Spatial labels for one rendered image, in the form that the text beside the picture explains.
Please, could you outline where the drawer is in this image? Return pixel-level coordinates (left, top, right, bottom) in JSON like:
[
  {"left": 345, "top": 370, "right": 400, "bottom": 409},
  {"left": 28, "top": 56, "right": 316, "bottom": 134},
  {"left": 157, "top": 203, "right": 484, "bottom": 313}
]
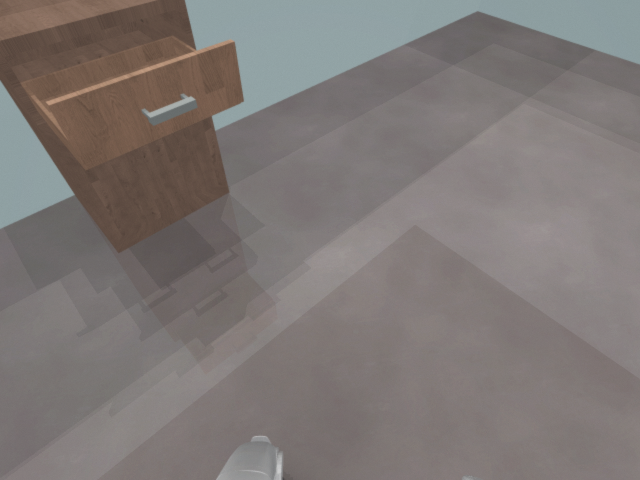
[{"left": 21, "top": 36, "right": 244, "bottom": 170}]

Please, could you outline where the left robot thigh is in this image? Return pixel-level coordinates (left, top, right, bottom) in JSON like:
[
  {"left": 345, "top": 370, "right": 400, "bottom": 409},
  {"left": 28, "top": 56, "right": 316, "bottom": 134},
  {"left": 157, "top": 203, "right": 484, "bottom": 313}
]
[{"left": 216, "top": 441, "right": 283, "bottom": 480}]

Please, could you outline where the left robot shin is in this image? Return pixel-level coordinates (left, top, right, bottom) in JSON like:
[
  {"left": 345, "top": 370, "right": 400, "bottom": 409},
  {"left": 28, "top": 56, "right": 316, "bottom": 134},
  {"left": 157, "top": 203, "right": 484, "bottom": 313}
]
[{"left": 251, "top": 436, "right": 271, "bottom": 444}]

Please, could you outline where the cabinet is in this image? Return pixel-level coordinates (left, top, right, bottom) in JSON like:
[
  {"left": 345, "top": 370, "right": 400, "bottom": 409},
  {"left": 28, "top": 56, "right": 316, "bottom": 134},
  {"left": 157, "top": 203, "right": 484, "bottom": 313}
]
[{"left": 0, "top": 0, "right": 229, "bottom": 253}]

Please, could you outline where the handle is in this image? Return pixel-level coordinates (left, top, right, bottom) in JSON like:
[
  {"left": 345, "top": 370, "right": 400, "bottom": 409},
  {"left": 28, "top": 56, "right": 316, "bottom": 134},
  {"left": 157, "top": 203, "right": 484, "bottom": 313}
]
[{"left": 141, "top": 93, "right": 198, "bottom": 126}]

